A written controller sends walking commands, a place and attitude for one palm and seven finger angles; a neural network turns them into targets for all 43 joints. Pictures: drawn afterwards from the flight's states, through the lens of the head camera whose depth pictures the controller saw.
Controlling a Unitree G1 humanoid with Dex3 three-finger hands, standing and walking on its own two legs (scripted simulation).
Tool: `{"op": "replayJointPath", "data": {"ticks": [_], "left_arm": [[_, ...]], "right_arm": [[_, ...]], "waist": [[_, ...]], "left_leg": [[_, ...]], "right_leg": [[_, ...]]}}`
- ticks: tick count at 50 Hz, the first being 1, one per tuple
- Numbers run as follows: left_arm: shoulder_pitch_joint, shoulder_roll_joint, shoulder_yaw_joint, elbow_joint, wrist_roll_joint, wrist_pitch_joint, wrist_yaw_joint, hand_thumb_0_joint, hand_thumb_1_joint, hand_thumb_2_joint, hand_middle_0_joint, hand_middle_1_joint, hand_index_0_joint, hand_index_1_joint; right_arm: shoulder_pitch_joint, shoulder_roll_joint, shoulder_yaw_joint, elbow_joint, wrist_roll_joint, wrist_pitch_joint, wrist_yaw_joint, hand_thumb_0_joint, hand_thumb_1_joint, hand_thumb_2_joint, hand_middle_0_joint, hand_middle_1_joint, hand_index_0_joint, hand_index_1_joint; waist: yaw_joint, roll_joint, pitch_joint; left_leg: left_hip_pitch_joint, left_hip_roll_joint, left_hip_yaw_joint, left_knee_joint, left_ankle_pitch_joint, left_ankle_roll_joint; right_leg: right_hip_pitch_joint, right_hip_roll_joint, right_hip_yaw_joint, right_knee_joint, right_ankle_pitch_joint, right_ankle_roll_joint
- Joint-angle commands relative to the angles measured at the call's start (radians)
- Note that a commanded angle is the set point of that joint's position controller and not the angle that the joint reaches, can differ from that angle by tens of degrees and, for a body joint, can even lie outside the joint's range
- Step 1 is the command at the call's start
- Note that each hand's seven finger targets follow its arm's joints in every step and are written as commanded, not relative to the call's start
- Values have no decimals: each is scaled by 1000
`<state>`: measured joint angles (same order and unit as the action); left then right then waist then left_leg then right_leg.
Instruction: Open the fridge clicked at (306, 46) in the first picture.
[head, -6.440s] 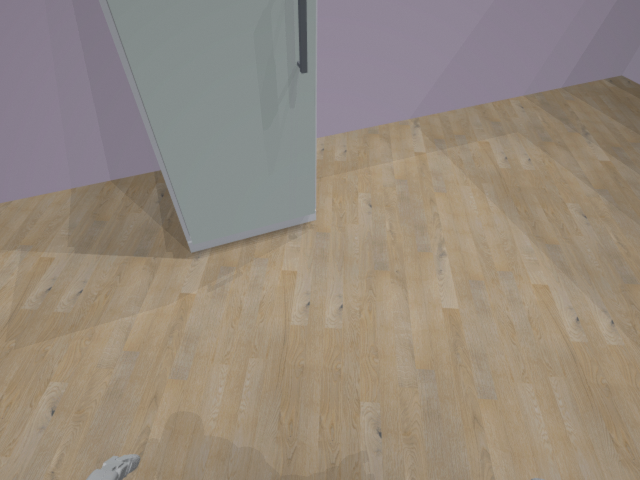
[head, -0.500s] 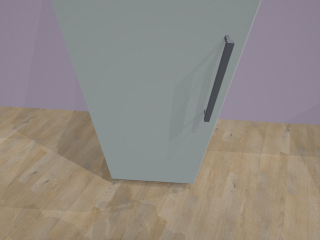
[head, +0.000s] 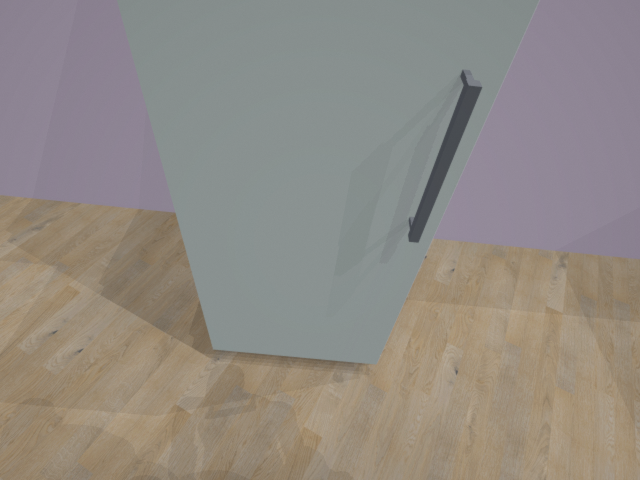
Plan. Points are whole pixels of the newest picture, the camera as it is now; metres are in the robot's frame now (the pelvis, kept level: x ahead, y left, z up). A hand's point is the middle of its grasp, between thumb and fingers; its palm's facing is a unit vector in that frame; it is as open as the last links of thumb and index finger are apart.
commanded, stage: look again from close up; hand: right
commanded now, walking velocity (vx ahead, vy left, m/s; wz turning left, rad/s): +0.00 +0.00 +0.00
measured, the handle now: (436, 168) +0.56 -0.15 +0.11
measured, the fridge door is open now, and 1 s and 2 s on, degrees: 0 0 0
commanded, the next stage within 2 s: shuffle to correct the standing spot in 0.68 s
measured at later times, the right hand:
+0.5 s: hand out of the picture +0.02 -0.15 -0.17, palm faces +0.02 +0.98 -0.21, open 7.4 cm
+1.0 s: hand out of the picture +0.02 -0.15 -0.18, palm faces +0.06 +0.98 -0.20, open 7.4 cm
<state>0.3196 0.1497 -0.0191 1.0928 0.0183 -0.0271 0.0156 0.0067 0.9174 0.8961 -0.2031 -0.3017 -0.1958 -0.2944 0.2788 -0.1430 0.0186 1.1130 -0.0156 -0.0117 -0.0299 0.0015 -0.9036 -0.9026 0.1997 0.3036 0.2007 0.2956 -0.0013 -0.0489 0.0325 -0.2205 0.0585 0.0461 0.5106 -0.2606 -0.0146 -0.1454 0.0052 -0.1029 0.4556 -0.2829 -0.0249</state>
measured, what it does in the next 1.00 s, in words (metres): stands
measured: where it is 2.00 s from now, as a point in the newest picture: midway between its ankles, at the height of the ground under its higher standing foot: outside the picture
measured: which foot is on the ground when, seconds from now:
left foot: down 0.00-1.00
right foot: down 0.00-1.00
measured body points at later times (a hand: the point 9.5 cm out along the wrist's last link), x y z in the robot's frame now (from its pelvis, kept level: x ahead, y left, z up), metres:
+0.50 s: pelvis +0.01 +0.03 +0.00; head +0.02 +0.04 +0.45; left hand +0.02 +0.25 -0.16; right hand +0.02 -0.20 -0.15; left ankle +0.01 +0.13 -0.74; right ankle -0.02 -0.10 -0.74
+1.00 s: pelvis +0.03 +0.03 +0.00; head +0.03 +0.03 +0.45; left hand +0.02 +0.26 -0.17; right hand +0.02 -0.20 -0.16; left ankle +0.01 +0.13 -0.74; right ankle -0.02 -0.10 -0.74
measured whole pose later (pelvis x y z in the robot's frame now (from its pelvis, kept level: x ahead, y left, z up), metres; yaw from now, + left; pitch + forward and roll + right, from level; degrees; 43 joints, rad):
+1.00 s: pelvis +0.03 +0.03 +0.00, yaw -1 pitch -1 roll +1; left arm 0.32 0.16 0.00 1.13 0.03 -0.01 0.01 0.00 0.91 0.90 -0.20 -0.30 -0.19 -0.29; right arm 0.29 -0.17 -0.02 1.09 -0.03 -0.01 -0.01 0.00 -0.90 -0.90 0.20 0.30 0.20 0.30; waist -0.01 -0.02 0.02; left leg -0.19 -0.01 0.10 0.52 -0.31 0.04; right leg -0.18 -0.07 -0.06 0.56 -0.37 -0.01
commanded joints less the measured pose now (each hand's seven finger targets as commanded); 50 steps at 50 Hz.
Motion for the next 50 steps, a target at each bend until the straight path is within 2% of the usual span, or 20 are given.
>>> {"op": "replayJointPath", "data": {"ticks": [1,8,11,13,15,23,25,28,33,35,39,41,43,45,47,48,49,50], "left_arm": [[55,97,18,-25,-5,-13,11,0,900,900,-200,-300,-200,-300],[36,95,22,-10,-6,-13,14,0,900,900,-200,-300,-200,-300],[24,98,23,-7,-5,-11,15,0,900,900,-200,-300,-200,-300],[19,96,24,-5,-5,-10,16,0,900,900,-200,-300,-200,-300],[17,104,25,-4,-5,-11,16,0,900,900,-200,-300,-200,-300],[2,113,28,-2,-4,-9,17,0,900,900,-200,-300,-200,-300],[-4,121,28,-1,-4,-9,17,0,900,900,-200,-300,-200,-300],[-8,122,29,1,-4,-9,18,0,900,900,-200,-300,-200,-300],[-18,127,30,0,-3,-7,17,0,900,900,-200,-300,-200,-300],[-19,134,28,0,-3,-8,17,0,900,900,-200,-300,-200,-300],[-19,137,30,-1,-1,-8,17,0,900,900,-200,-300,-200,-300],[10,90,19,14,3,2,12,0,900,900,-200,-300,-200,-300],[25,86,21,11,8,8,7,0,900,900,-200,-300,-200,-300],[27,80,20,4,11,12,1,0,900,900,-200,-300,-200,-300],[28,70,24,-7,10,12,-2,0,900,900,-200,-300,-200,-300],[32,65,26,-10,9,12,-2,0,900,900,-200,-300,-200,-300],[38,61,27,-13,9,9,-3,0,900,900,-200,-300,-200,-300],[56,53,25,-13,9,2,-5,0,900,900,-200,-300,-200,-300]], "right_arm": [[38,-111,-22,-27,5,-16,-5,0,-900,-900,200,300,200,300],[37,-122,-28,-24,3,-21,-5,0,-900,-900,200,300,200,300],[33,-129,-30,-21,3,-22,-3,0,-900,-900,200,300,200,300],[31,-131,-31,-22,2,-23,-4,0,-900,-900,200,300,200,300],[27,-140,-33,-22,2,-24,-3,0,-900,-900,200,300,200,300],[12,-151,-36,-29,3,-24,-1,0,-900,-900,200,300,200,300],[2,-157,-38,-31,3,-24,-1,0,-900,-900,200,300,200,300],[-1,-159,-39,-34,2,-24,-1,0,-900,-900,200,300,200,300],[-12,-167,-42,-37,2,-23,0,0,-900,-900,200,300,200,300],[-19,-173,-44,-40,3,-22,0,0,-900,-900,200,300,200,300],[-22,-176,-46,-43,2,-23,1,0,-900,-900,200,300,200,300],[9,-139,-39,-32,0,-13,1,0,-900,-900,200,300,200,300],[28,-148,-47,-34,-5,-7,6,0,-900,-900,200,300,200,300],[46,-169,-58,-38,-6,-3,9,0,-900,-900,200,300,200,300],[77,-180,-70,-41,-5,-3,9,0,-900,-900,200,300,200,300],[93,-183,-74,-44,-6,-4,8,0,-900,-900,200,300,200,300],[93,-179,-79,-48,-7,-7,7,0,-900,-900,200,300,200,300],[89,-176,-83,-55,-7,-11,8,0,-900,-900,200,300,200,300]], "waist": [[3,84,49],[2,67,21],[0,45,29],[2,64,29],[1,49,17],[0,60,8],[0,42,7],[-1,57,5],[-4,63,20],[-4,45,15],[-4,58,8],[-7,72,10],[-13,103,41],[-21,141,93],[-25,191,113],[-24,196,122],[-20,181,139],[-8,165,123]], "left_leg": [[-9,54,-74,-93,78,48],[12,61,-79,-99,150,54],[10,67,-86,-111,155,57],[13,64,-86,-114,167,58],[25,71,-85,-114,196,60],[35,65,-84,-124,208,62],[39,67,-84,-124,210,63],[45,64,-85,-124,227,64],[39,64,-84,-133,212,64],[44,66,-86,-135,204,64],[46,66,-85,-140,192,64],[42,66,-94,-148,7,67],[28,71,-128,-179,-183,86],[8,101,-182,-229,-332,111],[-19,145,-243,-287,-405,143],[-19,163,-264,-305,-413,160],[-43,178,-272,-305,-402,172],[-54,174,-254,-279,-358,176]], "right_leg": [[-67,-109,113,-120,98,-13],[-40,-112,99,-104,141,-7],[-42,-110,93,-101,134,-2],[-39,-112,93,-94,137,-2],[-35,-112,90,-93,154,1],[-20,-119,92,-92,164,5],[-25,-121,91,-96,165,7],[-21,-123,91,-96,174,8],[-23,-123,91,-102,162,9],[-28,-124,91,-106,161,10],[-25,-123,91,-108,157,11],[-40,-108,71,-91,31,13],[-86,-84,53,-54,-84,8],[-160,-56,29,14,-138,11],[-182,-46,5,107,-132,9],[-195,-49,-2,144,-135,7],[-196,-56,3,161,-130,5],[-168,-60,8,135,-116,2]]}}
